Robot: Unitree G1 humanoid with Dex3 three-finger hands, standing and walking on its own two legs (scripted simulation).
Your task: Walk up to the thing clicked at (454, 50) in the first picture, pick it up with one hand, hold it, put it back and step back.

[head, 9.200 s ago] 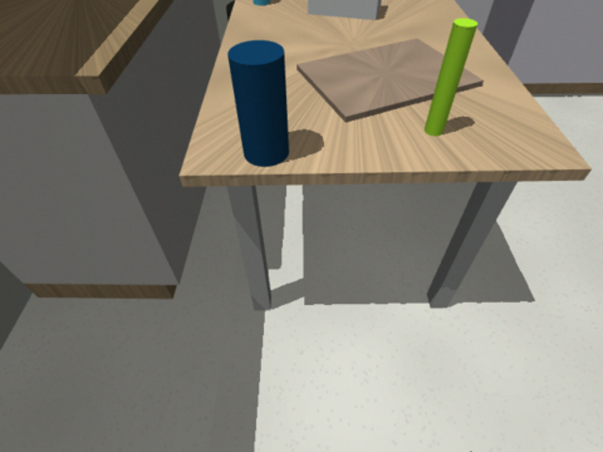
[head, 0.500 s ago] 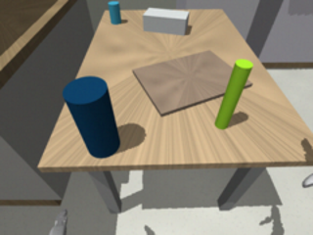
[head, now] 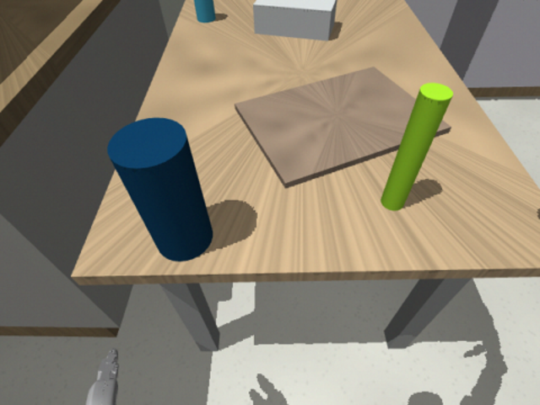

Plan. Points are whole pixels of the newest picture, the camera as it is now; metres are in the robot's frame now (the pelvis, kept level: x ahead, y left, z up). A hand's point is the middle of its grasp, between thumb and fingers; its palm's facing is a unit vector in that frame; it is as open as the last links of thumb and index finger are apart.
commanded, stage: go down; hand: right
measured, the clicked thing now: (410, 155) +0.48 -0.20 +0.09
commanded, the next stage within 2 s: approach in 1.74 s
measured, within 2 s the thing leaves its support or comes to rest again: neither
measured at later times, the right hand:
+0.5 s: hand out of the picture +0.36 -0.37 +0.14, palm faces +0.15 +0.99 +0.01, open 17.3 cm
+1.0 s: hand out of the picture +0.38 -0.38 +0.15, palm faces +0.16 +0.99 +0.02, open 17.3 cm
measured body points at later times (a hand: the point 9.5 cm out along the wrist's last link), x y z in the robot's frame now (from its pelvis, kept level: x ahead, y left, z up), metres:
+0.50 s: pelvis +0.01 -0.01 -0.01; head +0.04 -0.02 +0.44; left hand +0.17 +0.26 -0.08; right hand +0.35 -0.42 +0.15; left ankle -0.02 +0.13 -0.73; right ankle +0.03 -0.13 -0.73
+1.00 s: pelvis +0.01 -0.01 -0.01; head +0.05 -0.04 +0.44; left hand +0.16 +0.25 -0.08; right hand +0.37 -0.44 +0.15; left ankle -0.02 +0.13 -0.73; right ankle +0.03 -0.13 -0.73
